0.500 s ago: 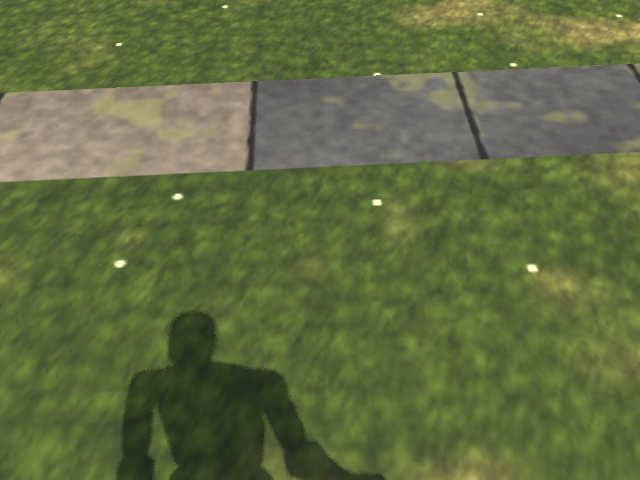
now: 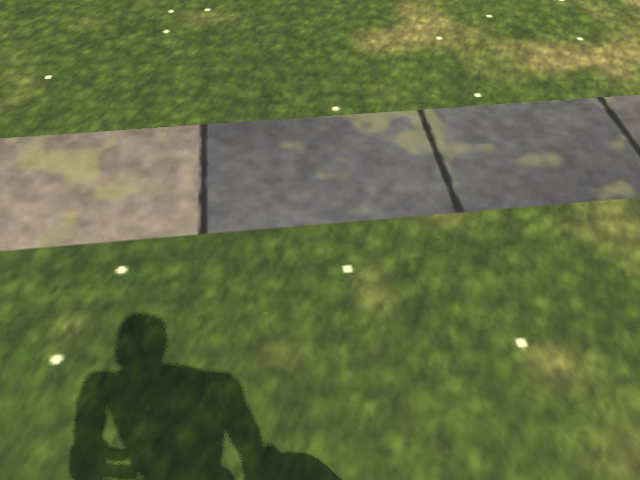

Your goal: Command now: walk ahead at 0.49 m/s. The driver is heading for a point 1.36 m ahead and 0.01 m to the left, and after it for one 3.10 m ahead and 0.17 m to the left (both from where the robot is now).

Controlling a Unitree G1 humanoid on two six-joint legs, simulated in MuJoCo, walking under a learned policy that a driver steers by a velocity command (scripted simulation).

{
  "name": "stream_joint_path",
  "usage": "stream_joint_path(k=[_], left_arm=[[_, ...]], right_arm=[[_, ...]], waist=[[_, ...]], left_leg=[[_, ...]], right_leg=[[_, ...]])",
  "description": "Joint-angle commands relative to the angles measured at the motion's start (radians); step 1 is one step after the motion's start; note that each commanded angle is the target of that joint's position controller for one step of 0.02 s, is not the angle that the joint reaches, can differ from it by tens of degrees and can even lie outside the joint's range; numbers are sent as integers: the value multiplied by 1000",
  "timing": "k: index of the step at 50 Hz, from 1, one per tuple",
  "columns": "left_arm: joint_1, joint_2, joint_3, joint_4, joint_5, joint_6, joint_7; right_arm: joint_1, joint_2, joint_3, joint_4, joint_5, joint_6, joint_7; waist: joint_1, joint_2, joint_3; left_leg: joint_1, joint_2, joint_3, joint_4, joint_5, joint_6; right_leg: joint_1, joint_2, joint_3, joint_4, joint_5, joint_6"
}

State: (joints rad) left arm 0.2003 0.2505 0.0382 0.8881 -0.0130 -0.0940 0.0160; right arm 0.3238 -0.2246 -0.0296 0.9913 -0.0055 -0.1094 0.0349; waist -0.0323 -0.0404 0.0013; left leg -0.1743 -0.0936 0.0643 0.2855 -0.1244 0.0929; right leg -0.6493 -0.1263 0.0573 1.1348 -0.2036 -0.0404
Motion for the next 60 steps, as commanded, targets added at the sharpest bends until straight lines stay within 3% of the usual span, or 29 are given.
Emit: stream_joint_path(k=[1, 6, 11, 13, 14, 15, 16, 17, 18, 19, 20, 22, 25, 28, 32, 38, 41, 43, 44, 45, 46, 47, 48, 49, 50, 52, 55, 58, 60], left_arm=[[33, 43, 12, -43, 12, 5, 7], [-156, 29, 5, -91, 0, -6, -10], [-254, 48, 3, -139, -10, -19, -41], [-192, 76, 15, -133, -10, -28, -48], [-90, 105, 33, -104, -7, -30, -47], [100, 165, 61, -49, -5, -33, -40], [269, 279, 89, -21, 16, -30, -34], [307, 251, 81, -5, 11, -24, -40], [240, 173, 56, -17, 6, -26, -41], [145, 131, 42, -41, 6, -24, -40], [67, 103, 31, -53, 9, -23, -45], [22, 64, 20, -49, 18, -26, -53], [74, 94, 29, -13, 18, -32, -47], [125, 111, 33, 12, 17, -24, -30], [178, 124, 33, 35, 8, -15, -16], [255, 136, 42, 88, -3, 7, -6], [222, 158, 51, 87, -5, 19, -1], [186, 139, 42, 74, 3, 29, -2], [201, 106, 26, 48, 22, 26, -1], [330, -36, -12, 55, 12, 2, -16], [258, 78, 13, 62, -13, -22, -20], [161, 127, 27, 28, -33, -35, -21], [111, 126, 28, 18, -28, -36, -13], [88, 117, 36, 14, -12, -30, -6], [112, 98, 39, 17, -7, -16, -4], [139, 59, 37, 24, -6, 7, -2], [43, 66, 43, -11, 5, 19, 3], [-55, 56, 43, -42, 8, 15, -3], [-116, 38, 35, -57, 11, 9, -9]], right_arm=[[-38, -132, -21, -55, 2, -17, -20], [60, -165, -27, -32, 20, -1, -35], [115, -174, -34, -3, 26, 21, -38], [92, -189, -40, -5, 27, 32, -40], [69, -185, -37, -12, 24, 37, -40], [59, -152, -24, -25, 12, 39, -39], [128, -63, 6, -54, 1, 25, -34], [169, -24, 20, -41, 18, -2, -28], [94, -142, -9, -54, 41, -21, -24], [12, -165, -15, -80, 51, -27, -25], [-27, -153, -18, -86, 39, -23, -30], [-14, -120, -25, -82, 23, 4, -36], [-18, -89, -26, -87, 18, 29, -40], [-136, -87, -30, -128, 10, 30, -41], [-277, -67, -23, -166, 14, 23, -30], [-422, -73, -17, -224, 26, 9, 0], [-360, -108, -30, -219, 27, -1, 11], [-88, -183, -73, -136, 24, -2, 1], [100, -266, -94, -100, 11, 2, -10], [134, -302, -97, -82, 6, 5, -2], [102, -208, -72, -91, 16, 3, -1], [11, -170, -60, -108, 19, 0, -4], [-77, -149, -51, -128, 15, -1, -3], [-122, -122, -44, -132, 6, -3, 0], [-134, -101, -37, -126, -4, -6, 2], [-110, -102, -38, -106, -1, -9, 2], [-59, -145, -48, -81, 0, -9, -17], [-13, -148, -46, -64, 4, 2, -33], [-4, -146, -41, -57, 3, 9, -39]], waist=[[46, 78, 54], [-23, 83, 57], [-43, 98, 81], [3, 117, 50], [62, 116, -7], [138, 86, -130], [152, -110, -302], [139, -263, -390], [136, -164, -271], [111, -101, -169], [78, -24, -99], [26, -37, -46], [6, -23, -12], [29, -9, 18], [70, -18, 48], [102, -21, 98], [50, -47, 50], [-82, -37, -113], [-129, 103, -269], [-50, 364, -388], [-81, 244, -329], [-63, 194, -191], [-26, 97, -119], [2, 77, -66], [34, 103, -59], [54, 115, -39], [43, 89, 10], [19, 89, 28], [7, 94, 48]], left_leg=[[-93, 283, -217, -203, 65, 171], [14, 271, -162, -182, 73, 123], [170, 338, -186, -96, 67, 107], [193, 349, -188, -19, 187, 87], [181, 314, -155, 102, 354, 66], [86, 251, -103, 333, 408, 35], [-268, 127, -21, 738, 111, -33], [-514, 28, -113, 965, -417, -52], [-610, 96, -189, 1061, -386, -28], [-616, 151, -162, 1047, -293, -15], [-573, 192, -140, 986, -210, -20], [-467, 235, -138, 886, -127, -30], [-479, 239, -121, 811, -58, -52], [-568, 241, -117, 651, 71, -72], [-530, 209, -85, 419, 227, -73], [-553, 182, -77, 266, 161, -42], [-405, 140, -42, 229, 57, -4], [-14, 93, -9, 221, 72, 45], [307, 300, -257, 233, 81, 114], [593, 493, -738, 86, -123, 265], [544, 463, -759, 23, -208, 220], [404, 436, -604, 7, -155, 174], [247, 402, -488, -19, -45, 151], [126, 366, -404, -50, 32, 141], [57, 338, -349, -80, 63, 132], [-2, 315, -283, -127, 100, 143], [2, 316, -234, -165, 160, 152], [44, 297, -184, -173, 181, 128], [25, 262, -114, -149, 341, 101]], right_leg=[[-32, -42, 3, -142, 151, 28], [4, 12, -43, -463, 306, 38], [7, 37, -45, -595, 187, 5], [116, 66, -68, -635, 117, -24], [258, 99, -96, -658, 104, -47], [518, 74, -63, -644, 126, -87], [925, -182, 301, -655, 90, -216], [1068, -293, 670, -817, -36, -305], [971, -260, 590, -837, -71, -255], [830, -224, 432, -847, -6, -216], [687, -179, 320, -885, 82, -197], [537, -113, 196, -950, 152, -172], [494, -93, 111, -993, 280, -191], [532, -91, 70, -1010, 327, -186], [549, -64, 11, -1030, 271, -157], [717, -129, 15, -971, 271, -147], [752, -141, 6, -870, 484, -122], [653, -58, -58, -558, 695, -77], [417, 15, -105, -216, 367, -39], [41, 198, -37, 92, -339, 12], [-66, 145, 83, 205, -365, -10], [-118, 95, 55, 206, -272, -27], [-72, 39, 27, 159, -169, -25], [-27, 8, 18, 103, -113, -20], [37, -17, 26, 68, -76, -20], [70, -27, 12, 14, -52, -10], [-28, -39, 4, -111, 60, 19], [-77, -29, -7, -276, 209, 33], [-17, 4, -40, -414, 283, 33]])
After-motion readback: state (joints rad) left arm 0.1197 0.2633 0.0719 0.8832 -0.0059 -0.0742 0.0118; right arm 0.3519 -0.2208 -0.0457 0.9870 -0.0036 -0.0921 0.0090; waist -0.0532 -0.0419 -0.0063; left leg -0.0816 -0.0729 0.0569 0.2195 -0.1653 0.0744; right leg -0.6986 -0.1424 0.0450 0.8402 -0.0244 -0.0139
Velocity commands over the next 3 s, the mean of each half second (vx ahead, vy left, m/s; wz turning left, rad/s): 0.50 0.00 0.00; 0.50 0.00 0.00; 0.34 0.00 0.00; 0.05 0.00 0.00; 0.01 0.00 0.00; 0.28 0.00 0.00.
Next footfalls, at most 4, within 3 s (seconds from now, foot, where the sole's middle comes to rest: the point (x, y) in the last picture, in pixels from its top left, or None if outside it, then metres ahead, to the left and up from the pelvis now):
0.30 right None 0.34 -0.17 -0.78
0.86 left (288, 422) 0.65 0.07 -0.78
1.38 right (373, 315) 0.93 -0.14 -0.78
1.70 left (278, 344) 0.85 0.10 -0.78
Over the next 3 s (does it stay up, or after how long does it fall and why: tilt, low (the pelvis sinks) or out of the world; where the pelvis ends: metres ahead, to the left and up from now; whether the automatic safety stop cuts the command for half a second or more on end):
stays up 0.97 -0.06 0.00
